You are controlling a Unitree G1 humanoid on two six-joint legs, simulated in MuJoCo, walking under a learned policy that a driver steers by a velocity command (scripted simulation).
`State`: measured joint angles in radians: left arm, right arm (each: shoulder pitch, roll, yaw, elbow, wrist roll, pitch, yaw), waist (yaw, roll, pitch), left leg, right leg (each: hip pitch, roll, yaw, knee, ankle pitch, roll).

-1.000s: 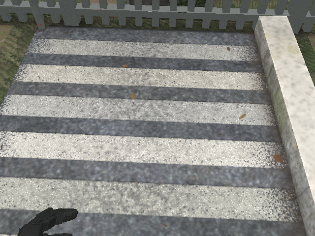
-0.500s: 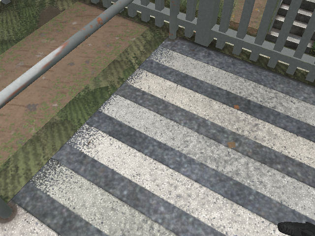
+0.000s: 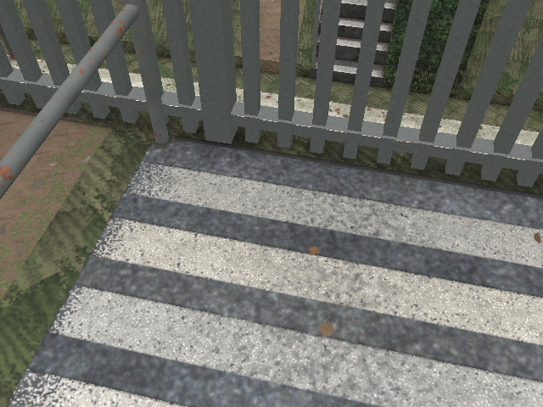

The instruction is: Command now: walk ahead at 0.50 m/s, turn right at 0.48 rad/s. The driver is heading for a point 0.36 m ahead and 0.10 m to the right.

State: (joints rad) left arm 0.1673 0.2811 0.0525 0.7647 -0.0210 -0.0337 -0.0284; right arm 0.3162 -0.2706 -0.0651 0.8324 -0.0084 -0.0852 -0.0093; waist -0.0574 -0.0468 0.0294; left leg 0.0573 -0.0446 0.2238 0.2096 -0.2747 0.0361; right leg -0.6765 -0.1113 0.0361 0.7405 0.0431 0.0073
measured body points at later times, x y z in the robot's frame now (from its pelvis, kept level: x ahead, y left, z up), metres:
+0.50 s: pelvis +0.26 -0.05 +0.00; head +0.30 -0.07 +0.45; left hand +0.42 +0.20 -0.10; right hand +0.38 -0.34 -0.10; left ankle +0.45 +0.08 -0.69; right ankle +0.22 -0.12 -0.74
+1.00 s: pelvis +0.37 -0.05 -0.01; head +0.38 -0.06 +0.44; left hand +0.48 +0.19 -0.14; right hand +0.44 -0.32 -0.13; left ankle +0.45 +0.05 -0.74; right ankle +0.29 -0.17 -0.74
